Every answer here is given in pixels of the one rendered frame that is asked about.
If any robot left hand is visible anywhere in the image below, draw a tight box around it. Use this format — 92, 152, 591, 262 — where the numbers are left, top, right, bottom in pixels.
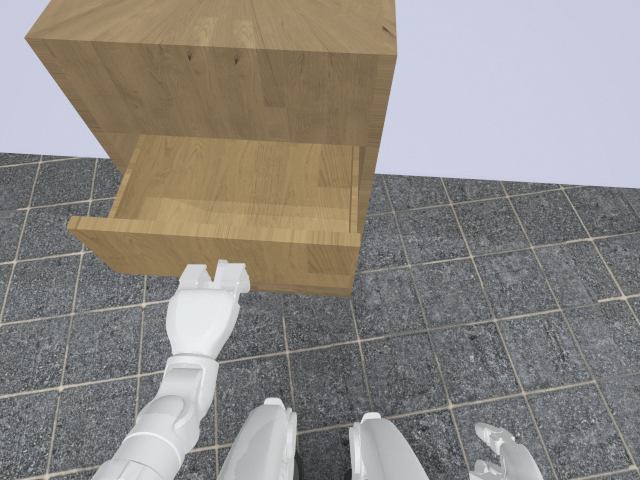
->
166, 263, 250, 360

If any drawer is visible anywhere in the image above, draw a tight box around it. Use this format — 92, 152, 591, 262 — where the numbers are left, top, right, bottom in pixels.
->
66, 134, 361, 288

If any robot left forearm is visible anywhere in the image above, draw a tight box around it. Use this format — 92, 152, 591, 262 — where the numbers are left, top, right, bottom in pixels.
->
91, 353, 219, 480

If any robot left thigh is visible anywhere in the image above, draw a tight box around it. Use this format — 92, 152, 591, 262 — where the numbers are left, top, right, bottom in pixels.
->
217, 405, 297, 480

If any handle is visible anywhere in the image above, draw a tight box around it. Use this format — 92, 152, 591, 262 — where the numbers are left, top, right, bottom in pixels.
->
203, 259, 228, 289

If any left robot shin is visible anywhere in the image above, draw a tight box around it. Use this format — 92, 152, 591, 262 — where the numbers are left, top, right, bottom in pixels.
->
249, 397, 294, 480

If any robot right hand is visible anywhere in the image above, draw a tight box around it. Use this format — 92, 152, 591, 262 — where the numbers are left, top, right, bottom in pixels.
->
469, 423, 544, 480

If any cabinet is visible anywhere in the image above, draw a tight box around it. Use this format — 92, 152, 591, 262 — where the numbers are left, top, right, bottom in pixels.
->
24, 0, 397, 298

